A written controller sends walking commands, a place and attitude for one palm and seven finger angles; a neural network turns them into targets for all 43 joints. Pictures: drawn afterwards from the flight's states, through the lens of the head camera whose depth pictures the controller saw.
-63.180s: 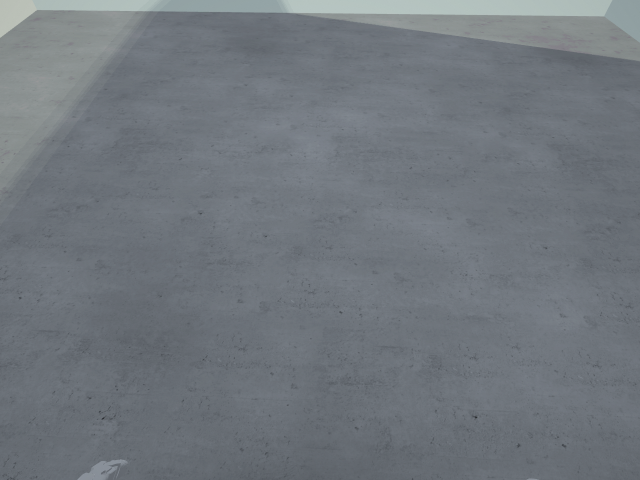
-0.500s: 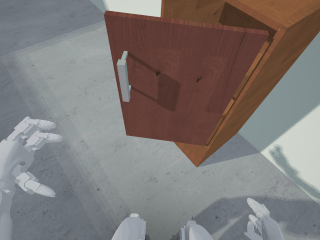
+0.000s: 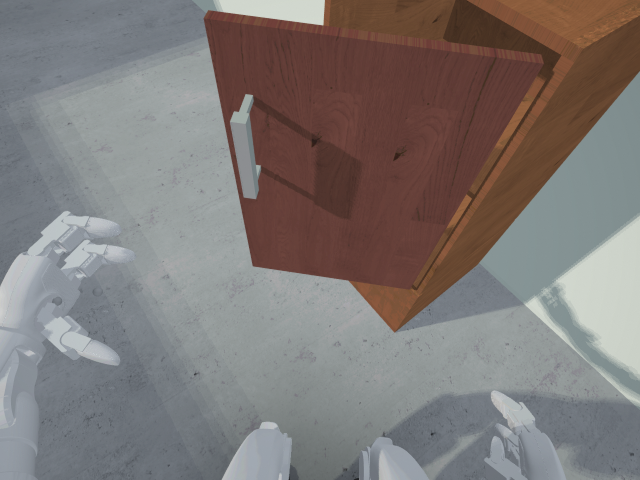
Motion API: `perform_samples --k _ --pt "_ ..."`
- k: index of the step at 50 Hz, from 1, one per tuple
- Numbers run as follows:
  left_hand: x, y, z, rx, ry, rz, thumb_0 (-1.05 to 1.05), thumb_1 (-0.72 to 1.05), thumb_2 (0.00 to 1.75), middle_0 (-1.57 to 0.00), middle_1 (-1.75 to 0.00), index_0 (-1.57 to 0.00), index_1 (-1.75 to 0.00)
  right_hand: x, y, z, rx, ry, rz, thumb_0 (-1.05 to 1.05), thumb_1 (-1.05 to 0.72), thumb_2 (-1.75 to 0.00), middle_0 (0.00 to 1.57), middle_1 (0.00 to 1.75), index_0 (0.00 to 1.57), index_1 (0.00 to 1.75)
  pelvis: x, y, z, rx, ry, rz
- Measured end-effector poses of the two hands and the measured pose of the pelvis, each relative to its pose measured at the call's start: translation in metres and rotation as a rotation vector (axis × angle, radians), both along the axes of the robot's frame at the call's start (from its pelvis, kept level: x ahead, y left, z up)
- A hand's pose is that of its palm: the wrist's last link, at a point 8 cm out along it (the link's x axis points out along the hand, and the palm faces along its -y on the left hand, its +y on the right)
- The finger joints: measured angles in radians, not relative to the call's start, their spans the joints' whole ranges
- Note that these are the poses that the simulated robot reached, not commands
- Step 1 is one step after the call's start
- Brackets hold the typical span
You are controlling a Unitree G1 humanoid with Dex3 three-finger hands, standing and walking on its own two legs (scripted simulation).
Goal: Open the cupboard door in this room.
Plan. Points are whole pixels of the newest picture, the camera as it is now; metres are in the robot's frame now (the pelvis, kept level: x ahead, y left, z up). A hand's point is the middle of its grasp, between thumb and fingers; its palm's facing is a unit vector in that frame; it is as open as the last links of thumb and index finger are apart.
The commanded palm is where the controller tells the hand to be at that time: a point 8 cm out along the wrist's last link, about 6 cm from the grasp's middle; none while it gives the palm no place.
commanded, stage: move the hooked fingers beside the handle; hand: left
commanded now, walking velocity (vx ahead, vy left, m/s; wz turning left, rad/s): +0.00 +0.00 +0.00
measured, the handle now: (249, 150) +0.54 +0.14 +0.05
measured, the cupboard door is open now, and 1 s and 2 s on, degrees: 44 44 44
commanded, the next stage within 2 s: none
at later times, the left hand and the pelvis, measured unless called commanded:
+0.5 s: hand (145, 239) +0.38 +0.24 +0.05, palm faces -0.08 -1.00 -0.03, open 14.0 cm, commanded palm +0.37 +0.29 +0.05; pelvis +0.01 +0.00 +0.00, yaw -1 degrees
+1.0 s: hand (179, 199) +0.45 +0.22 +0.04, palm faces -0.09 -1.00 -0.02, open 14.0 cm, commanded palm +0.44 +0.27 +0.05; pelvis +0.00 +0.00 -0.01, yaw -2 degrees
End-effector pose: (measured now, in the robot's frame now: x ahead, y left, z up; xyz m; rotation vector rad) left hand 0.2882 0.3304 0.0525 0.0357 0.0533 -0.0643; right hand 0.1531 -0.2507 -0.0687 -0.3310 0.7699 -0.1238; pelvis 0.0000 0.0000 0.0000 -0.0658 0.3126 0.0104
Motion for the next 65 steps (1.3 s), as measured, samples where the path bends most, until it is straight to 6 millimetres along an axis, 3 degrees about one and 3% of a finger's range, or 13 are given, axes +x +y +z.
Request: perform_samples --k 10,42,65 --pt "0.038 -0.014 0.003 -0.002 -0.004 -0.028 -0.01 -0.5 0.3 -0.3 -1.2 -0.3 -1.2 -0.022 -0.008 -0.004 -0.001 0.073 -0.062 0.01 -0.9 -0.9 0.2 0.3 0.21 0.3 0.003 0.0 0.002 0.005 0.017 -0.015" --pt "0.117 -0.047 -0.005 -0.018 -0.002 -0.022 -0.01 -0.5 0.3 -0.3 -1.2 -0.3 -1.2 -0.067 -0.014 -0.023 0.0 0.285 -0.152 0.01 -0.9 -0.9 0.2 0.3 0.21 0.3 0.005 0.002 -0.001 0.01 0.054 -0.027" --pt "0.184 -0.07 -0.009 -0.021 -0.013 -0.024 -0.01 -0.5 0.3 -0.3 -1.2 -0.3 -1.2 -0.133 -0.02 -0.039 -0.01 0.498 -0.248 0.01 -0.9 -0.9 0.2 0.3 0.21 0.3 0.001 0.0 -0.014 0.003 0.115 -0.041"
